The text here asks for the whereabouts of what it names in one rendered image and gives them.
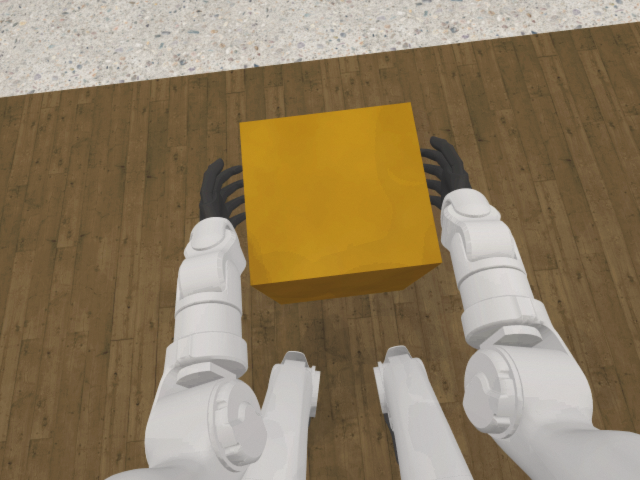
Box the carton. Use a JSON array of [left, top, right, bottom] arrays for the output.
[[239, 102, 442, 305]]

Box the robot left upper arm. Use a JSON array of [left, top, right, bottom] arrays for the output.
[[105, 377, 267, 480]]

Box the robot right forearm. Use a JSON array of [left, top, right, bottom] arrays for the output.
[[441, 188, 593, 414]]

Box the right robot thigh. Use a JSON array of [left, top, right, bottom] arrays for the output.
[[373, 354, 474, 480]]

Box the left robot hand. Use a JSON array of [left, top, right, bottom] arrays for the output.
[[199, 158, 246, 229]]

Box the right robot hand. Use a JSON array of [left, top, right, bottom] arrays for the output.
[[420, 136, 472, 210]]

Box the robot right upper arm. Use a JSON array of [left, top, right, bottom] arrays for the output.
[[463, 345, 640, 480]]

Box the right robot foot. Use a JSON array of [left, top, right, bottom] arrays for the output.
[[384, 413, 399, 465]]

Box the robot left forearm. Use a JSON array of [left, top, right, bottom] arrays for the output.
[[145, 217, 248, 465]]

